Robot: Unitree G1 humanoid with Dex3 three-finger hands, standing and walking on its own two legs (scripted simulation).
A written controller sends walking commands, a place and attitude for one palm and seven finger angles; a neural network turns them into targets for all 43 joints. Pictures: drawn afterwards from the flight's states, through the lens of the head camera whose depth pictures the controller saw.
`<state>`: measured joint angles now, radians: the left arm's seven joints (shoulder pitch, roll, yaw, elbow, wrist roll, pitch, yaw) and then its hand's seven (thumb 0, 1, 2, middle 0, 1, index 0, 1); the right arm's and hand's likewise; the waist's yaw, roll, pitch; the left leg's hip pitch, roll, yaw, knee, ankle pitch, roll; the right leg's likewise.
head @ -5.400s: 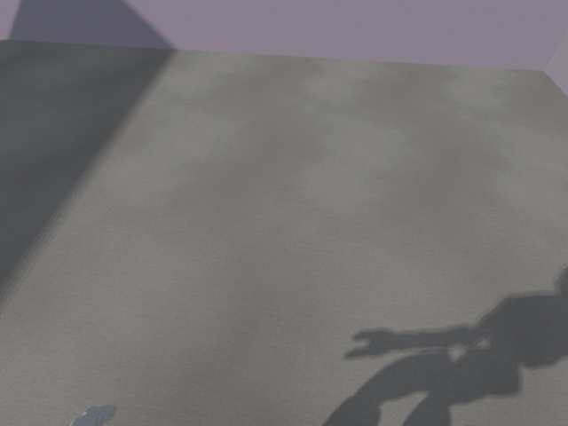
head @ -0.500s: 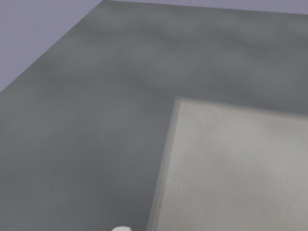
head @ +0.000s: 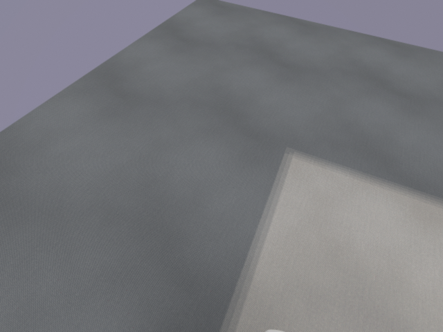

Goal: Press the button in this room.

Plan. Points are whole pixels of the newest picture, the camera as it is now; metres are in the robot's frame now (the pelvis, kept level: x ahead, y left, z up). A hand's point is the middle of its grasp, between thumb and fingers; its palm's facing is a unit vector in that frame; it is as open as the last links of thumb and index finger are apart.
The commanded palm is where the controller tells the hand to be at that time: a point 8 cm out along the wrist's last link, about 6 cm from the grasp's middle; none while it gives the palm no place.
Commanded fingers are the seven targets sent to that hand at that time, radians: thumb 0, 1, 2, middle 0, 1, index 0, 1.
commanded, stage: turn or walk to find it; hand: left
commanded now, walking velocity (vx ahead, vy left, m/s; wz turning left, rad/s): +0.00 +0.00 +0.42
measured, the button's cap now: out of the picture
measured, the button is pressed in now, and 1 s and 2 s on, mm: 0 0 0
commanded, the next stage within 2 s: none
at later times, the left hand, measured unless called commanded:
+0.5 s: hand out of the picture -0.02 +0.14 -0.15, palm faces +0.26 -0.93 -0.26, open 7.4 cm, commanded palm none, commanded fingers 0.00 0.90 0.90 -0.20 -0.30 -0.20 -0.30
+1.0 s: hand out of the picture -0.13 +0.21 -0.18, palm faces +0.48 -0.85 -0.24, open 7.4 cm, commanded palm none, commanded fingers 0.00 0.90 0.90 -0.20 -0.30 -0.20 -0.30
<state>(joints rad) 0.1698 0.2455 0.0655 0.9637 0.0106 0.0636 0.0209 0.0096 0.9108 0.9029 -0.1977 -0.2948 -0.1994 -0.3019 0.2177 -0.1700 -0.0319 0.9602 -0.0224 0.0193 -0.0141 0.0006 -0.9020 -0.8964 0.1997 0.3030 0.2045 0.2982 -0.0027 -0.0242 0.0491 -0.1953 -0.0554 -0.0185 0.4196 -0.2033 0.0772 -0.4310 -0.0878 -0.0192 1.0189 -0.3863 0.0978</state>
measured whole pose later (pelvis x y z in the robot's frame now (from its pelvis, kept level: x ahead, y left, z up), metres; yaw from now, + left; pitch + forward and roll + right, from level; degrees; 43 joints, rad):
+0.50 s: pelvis -0.04 -0.06 +0.00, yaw +14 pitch -1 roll +1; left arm 0.22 0.15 0.03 0.94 0.01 0.02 0.03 0.01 0.91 0.90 -0.20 -0.30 -0.20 -0.30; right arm 0.28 -0.26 -0.09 1.00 -0.03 0.09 0.01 0.00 -0.91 -0.90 0.19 0.30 0.20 0.30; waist -0.03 0.05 0.05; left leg -0.48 0.02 -0.06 1.16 -0.33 -0.07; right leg -0.19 -0.07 -0.16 0.48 -0.26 -0.03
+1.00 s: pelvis -0.09 -0.01 +0.00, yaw +25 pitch -1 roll -2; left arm 0.20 0.26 0.06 0.97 0.01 0.06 0.02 0.01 0.91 0.90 -0.20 -0.29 -0.20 -0.30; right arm 0.16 -0.18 -0.02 0.94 -0.02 0.02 -0.01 0.00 -0.90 -0.90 0.20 0.30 0.20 0.30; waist 0.03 -0.03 0.06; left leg -0.18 -0.02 -0.01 0.45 -0.25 0.05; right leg -0.45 -0.10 -0.04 1.06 -0.40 0.09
